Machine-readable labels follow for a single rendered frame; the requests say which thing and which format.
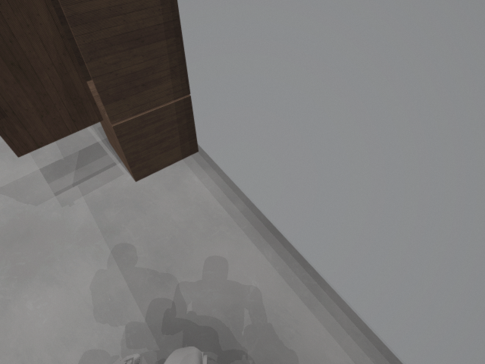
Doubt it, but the cupboard door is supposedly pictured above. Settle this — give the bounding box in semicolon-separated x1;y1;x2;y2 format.
0;0;103;158

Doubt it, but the left robot thigh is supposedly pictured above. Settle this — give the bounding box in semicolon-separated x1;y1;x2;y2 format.
164;347;208;364

